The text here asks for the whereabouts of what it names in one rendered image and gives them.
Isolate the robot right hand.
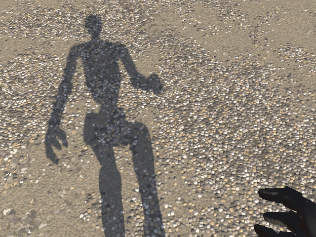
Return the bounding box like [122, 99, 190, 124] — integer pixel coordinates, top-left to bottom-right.
[254, 186, 316, 237]

